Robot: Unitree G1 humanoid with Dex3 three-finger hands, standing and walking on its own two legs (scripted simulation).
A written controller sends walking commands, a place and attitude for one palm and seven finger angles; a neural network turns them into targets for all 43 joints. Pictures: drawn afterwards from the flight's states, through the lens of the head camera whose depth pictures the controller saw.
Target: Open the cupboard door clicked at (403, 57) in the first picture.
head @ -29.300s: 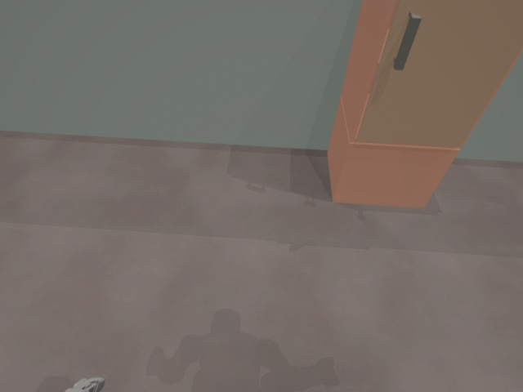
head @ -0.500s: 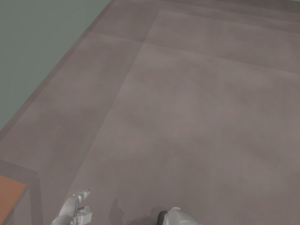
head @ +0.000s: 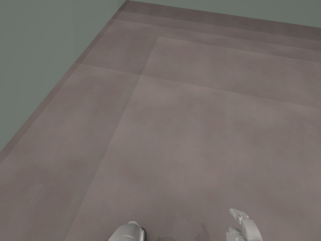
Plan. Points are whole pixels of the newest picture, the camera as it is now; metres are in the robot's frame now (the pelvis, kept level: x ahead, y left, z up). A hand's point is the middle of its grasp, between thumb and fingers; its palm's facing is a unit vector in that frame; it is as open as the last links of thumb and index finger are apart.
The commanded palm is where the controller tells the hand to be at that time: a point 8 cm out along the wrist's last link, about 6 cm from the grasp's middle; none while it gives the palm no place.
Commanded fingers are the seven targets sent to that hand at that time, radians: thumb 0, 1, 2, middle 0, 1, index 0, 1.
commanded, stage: walk to a spot facing it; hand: left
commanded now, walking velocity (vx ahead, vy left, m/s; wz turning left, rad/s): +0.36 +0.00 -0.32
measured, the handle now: out of the picture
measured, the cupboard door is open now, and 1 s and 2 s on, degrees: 40 40 40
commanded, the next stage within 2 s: turn to face it in 0.38 s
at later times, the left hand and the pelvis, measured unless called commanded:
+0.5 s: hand (142, 144) +0.44 +0.11 -0.16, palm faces -0.29 -0.93 -0.22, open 7.3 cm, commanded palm none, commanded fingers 0.00 0.90 0.90 -0.20 -0.30 -0.20 -0.30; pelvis +0.25 -0.04 +0.00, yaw -14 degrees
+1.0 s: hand (154, 128) +0.53 +0.08 -0.17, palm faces -0.03 -0.98 -0.20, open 7.2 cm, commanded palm none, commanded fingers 0.00 0.90 0.90 -0.20 -0.30 -0.20 -0.30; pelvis +0.43 -0.10 -0.01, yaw -2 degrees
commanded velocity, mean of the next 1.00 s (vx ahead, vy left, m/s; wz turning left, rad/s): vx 0.13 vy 0.00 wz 0.09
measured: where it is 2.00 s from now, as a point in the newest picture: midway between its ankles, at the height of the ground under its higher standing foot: (197, 189)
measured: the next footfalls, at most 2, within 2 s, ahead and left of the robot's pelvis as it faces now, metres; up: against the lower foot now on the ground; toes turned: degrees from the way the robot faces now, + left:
left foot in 0.02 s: +0.15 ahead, +0.10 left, +0.00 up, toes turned +5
right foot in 0.52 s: +0.36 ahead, -0.15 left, +0.00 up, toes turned -21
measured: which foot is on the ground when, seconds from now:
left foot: up 0.00-0.00, down 0.02-0.50, up 0.52-0.98, down 1.00-1.00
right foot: down 0.00-0.04, up 0.06-0.50, down 0.52-1.00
